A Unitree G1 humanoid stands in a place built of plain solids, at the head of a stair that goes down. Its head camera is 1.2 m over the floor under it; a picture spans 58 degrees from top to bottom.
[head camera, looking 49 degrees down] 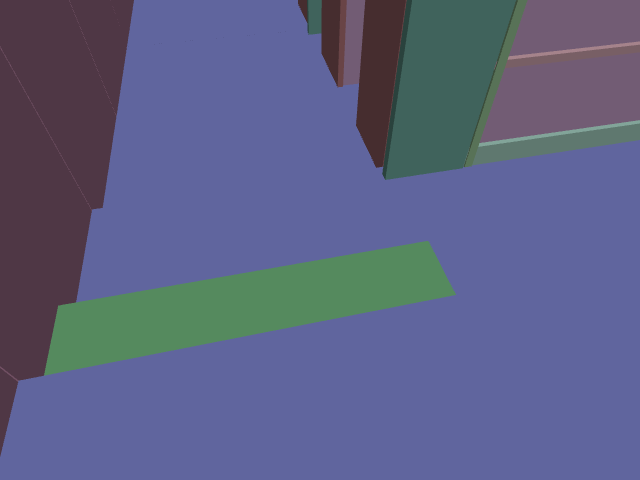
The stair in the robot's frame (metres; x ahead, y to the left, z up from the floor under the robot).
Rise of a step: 0.12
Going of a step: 0.48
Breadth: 1.41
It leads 13 degrees to the left of straight ahead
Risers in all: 3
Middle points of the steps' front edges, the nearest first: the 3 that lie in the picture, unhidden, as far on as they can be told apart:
0.66 0.18 0.00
0.99 0.25 -0.12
1.60 0.39 -0.24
